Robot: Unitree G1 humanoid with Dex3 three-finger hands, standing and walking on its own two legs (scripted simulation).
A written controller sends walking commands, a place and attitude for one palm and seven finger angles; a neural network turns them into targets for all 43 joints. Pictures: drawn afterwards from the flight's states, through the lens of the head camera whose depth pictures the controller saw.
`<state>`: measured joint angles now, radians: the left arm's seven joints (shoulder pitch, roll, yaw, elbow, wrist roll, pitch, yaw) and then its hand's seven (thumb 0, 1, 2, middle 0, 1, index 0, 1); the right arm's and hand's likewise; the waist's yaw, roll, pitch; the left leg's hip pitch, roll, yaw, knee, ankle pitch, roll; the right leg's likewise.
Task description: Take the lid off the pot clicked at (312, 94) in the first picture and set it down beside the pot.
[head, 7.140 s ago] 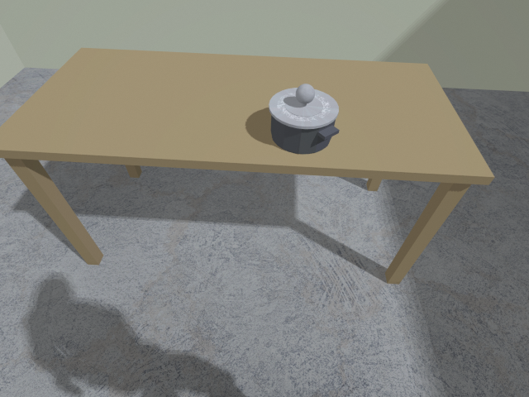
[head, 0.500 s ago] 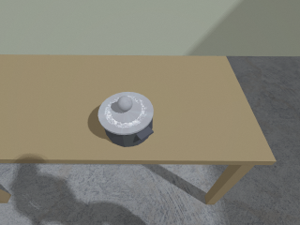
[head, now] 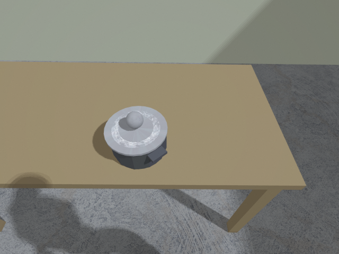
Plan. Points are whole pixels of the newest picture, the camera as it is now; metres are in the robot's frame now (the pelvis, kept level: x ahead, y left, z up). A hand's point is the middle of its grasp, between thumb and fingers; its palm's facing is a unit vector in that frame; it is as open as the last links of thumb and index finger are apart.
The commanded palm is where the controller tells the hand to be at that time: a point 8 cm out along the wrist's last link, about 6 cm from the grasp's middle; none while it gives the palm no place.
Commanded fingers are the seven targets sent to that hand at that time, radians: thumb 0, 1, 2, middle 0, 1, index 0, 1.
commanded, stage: look again from close up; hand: left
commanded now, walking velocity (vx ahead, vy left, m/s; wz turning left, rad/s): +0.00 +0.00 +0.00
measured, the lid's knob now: (134, 120) +0.46 +0.13 +0.04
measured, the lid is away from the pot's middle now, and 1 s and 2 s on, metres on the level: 0.00 0.00 0.00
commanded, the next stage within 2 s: lift the closed hand beside the body in 0.20 s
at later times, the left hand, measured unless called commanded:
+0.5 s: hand out of the picture +0.11 +0.20 -0.11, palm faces +0.14 -0.94 -0.31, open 6.5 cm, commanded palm +0.08 +0.24 -0.06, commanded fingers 0.00 0.90 0.90 -0.68 -0.83 -0.68 -0.83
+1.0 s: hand out of the picture +0.10 +0.23 -0.07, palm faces +0.29 -0.90 -0.33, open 3.1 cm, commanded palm +0.07 +0.27 -0.03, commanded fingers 0.00 0.90 0.90 -1.30 -1.50 -1.30 -1.50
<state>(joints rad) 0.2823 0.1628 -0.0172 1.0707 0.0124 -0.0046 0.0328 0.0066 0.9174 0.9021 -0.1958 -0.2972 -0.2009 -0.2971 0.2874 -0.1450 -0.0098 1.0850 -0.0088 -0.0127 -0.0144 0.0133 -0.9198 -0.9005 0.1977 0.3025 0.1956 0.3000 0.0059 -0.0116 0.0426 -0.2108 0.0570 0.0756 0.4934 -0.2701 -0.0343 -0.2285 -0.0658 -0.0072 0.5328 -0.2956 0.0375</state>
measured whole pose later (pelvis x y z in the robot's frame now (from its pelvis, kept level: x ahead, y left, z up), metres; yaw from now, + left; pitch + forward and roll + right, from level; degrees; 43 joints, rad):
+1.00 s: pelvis +0.00 +0.00 -0.01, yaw +4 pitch +0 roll +0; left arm 0.55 0.21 0.10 0.13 0.00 0.02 0.09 0.01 0.90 0.90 -1.22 -1.42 -1.22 -1.42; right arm 0.18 -0.18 0.02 0.53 0.01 -0.20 -0.07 0.02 -0.90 -0.90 0.20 0.30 0.19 0.30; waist 0.05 0.01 0.00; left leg -0.30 0.04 0.00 0.61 -0.31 -0.03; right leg -0.26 -0.08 -0.07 0.61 -0.35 0.04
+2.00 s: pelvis +0.01 +0.00 +0.00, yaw +2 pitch -1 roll +0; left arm 0.59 0.38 0.18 -0.45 0.38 0.01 0.13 0.01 0.88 0.90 -1.28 -1.49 -1.29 -1.49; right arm 0.20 -0.22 0.01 0.51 -0.01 -0.16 -0.04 0.02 -0.90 -0.90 0.20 0.30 0.25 0.34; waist 0.07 0.05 -0.02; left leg -0.21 0.06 0.04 0.53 -0.30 -0.04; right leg -0.19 -0.06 -0.04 0.53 -0.32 0.03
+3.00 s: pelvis -0.02 +0.01 +0.01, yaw +2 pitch -1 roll +1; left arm -0.03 0.62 0.00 -0.07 0.78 0.04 -0.25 0.00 -0.29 1.35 -0.81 -0.10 -0.82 -0.10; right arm 0.14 -0.29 0.01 0.59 0.04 0.07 -0.01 0.02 -0.91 -0.90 0.20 0.30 0.20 0.30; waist 0.05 0.11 0.03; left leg -0.20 0.02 0.04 0.40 -0.18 -0.01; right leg -0.19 -0.09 -0.04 0.42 -0.21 0.05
